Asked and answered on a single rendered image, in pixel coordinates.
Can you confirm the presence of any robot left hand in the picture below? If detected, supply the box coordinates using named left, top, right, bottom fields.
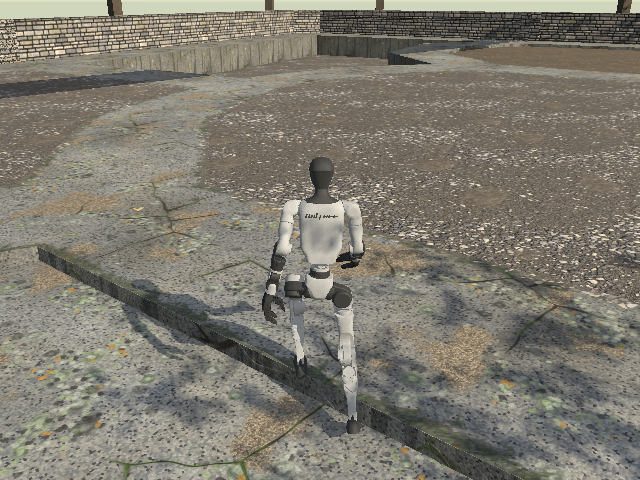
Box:
left=262, top=292, right=285, bottom=325

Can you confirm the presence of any robot left upper arm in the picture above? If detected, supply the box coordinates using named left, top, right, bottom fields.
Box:
left=276, top=200, right=301, bottom=257

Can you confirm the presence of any robot torso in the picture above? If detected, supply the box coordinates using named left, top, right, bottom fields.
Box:
left=298, top=195, right=345, bottom=300

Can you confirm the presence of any robot right hand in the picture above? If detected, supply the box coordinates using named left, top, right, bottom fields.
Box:
left=336, top=251, right=360, bottom=269

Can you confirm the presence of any left robot forearm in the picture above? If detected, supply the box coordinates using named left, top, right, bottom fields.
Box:
left=264, top=241, right=286, bottom=295

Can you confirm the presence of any robot right upper arm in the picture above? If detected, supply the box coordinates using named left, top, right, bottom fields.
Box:
left=342, top=200, right=364, bottom=254

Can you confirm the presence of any right robot forearm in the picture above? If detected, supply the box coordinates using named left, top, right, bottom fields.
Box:
left=350, top=240, right=365, bottom=262

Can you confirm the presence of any robot left thigh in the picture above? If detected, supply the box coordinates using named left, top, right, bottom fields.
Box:
left=284, top=274, right=305, bottom=316

